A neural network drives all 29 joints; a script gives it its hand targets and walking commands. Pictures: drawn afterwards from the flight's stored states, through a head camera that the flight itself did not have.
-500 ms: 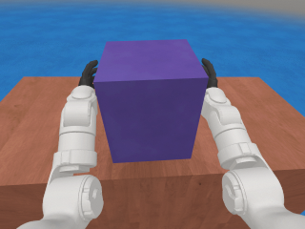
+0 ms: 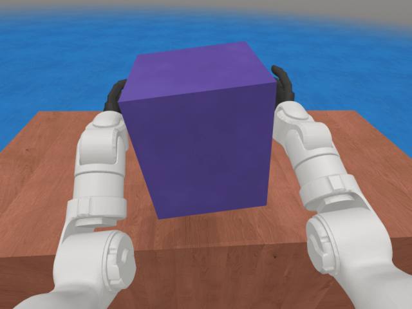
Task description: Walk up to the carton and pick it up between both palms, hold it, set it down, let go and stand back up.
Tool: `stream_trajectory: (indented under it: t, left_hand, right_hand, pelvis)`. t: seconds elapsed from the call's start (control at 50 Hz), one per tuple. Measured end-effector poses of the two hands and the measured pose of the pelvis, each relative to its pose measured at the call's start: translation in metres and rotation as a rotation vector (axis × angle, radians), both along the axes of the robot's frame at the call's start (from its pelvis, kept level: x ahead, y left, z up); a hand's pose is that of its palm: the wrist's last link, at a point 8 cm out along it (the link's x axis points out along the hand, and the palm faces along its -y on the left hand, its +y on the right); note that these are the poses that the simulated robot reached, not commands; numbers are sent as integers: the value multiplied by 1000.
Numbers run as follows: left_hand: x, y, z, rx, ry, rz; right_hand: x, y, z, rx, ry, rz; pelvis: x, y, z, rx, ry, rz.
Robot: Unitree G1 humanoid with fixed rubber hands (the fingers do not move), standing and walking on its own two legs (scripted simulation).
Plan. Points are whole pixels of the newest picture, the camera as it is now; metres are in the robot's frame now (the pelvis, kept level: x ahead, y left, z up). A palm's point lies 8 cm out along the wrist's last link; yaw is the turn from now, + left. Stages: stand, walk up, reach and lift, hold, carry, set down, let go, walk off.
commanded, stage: reach and lift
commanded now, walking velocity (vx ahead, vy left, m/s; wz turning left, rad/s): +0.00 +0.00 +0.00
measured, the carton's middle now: (201, 130) +0.39 -0.02 +0.22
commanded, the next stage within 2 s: hold in 0.72 s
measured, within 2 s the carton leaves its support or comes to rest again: neither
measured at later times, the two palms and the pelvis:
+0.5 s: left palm (109, 112) +0.38 +0.14 +0.27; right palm (281, 92) +0.39 -0.16 +0.30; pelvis +0.01 +0.00 +0.00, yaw +0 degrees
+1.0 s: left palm (98, 100) +0.37 +0.15 +0.30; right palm (284, 75) +0.37 -0.15 +0.34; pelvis +0.00 +0.00 +0.00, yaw +1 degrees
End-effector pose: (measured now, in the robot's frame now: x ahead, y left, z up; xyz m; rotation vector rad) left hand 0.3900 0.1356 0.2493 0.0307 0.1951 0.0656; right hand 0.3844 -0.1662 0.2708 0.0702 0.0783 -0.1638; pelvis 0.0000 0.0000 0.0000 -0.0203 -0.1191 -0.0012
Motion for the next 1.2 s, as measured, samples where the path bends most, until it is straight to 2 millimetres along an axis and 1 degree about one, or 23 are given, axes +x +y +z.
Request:
stream_trajectory:
  t: [0.3, 0.52, 0.86, 1.06, 1.2]
  left_hand:
    - [-1, 3, 9, -7, 7, 9]
    - [-7, 6, 19, -19, 4, 19]
    - [-21, 12, 39, -38, 9, 30]
    - [-22, 14, 52, -37, 9, 26]
    - [-21, 12, 54, -35, 14, 19]
  right_hand:
    - [3, 3, 16, -2, 15, 12]
    - [1, 7, 32, -10, 18, 22]
    - [-11, 13, 56, -17, 25, 32]
    - [-13, 15, 70, -30, 30, 30]
    - [-12, 13, 73, -34, 38, 26]
  pelvis:
    - [5, -1, 0, -2, 20, 3]
    - [5, -2, 0, -3, 33, 5]
    - [-1, -3, -1, -6, 39, 11]
    - [-5, -3, -1, -6, 56, 10]
    - [-4, -5, -1, -7, 55, 13]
